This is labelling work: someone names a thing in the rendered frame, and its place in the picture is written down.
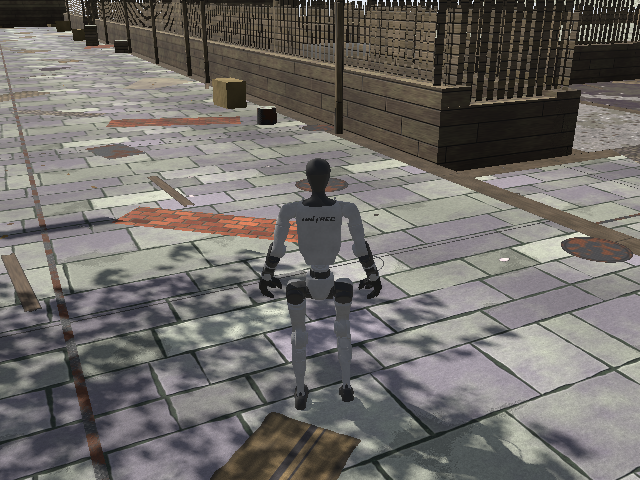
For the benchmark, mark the right robot forearm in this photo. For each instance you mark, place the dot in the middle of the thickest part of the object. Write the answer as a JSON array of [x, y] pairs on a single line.
[[368, 265]]

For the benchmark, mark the humanoid robot torso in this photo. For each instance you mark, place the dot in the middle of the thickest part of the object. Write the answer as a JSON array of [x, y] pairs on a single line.
[[319, 240]]

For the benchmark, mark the robot left upper arm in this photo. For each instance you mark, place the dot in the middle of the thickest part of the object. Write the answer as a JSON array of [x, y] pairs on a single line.
[[287, 212]]

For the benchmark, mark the robot left hand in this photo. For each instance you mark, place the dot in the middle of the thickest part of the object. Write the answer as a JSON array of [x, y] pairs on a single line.
[[263, 286]]

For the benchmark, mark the left robot shin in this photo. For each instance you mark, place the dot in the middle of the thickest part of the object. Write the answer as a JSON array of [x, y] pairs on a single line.
[[299, 365]]

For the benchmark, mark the left robot forearm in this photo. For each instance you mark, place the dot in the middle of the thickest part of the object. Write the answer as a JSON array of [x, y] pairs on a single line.
[[270, 265]]

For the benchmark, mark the robot right upper arm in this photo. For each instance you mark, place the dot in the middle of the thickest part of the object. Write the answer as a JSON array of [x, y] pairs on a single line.
[[350, 211]]

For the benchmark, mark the robot right hand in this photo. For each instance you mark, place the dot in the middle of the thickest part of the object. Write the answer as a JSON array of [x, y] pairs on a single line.
[[369, 284]]

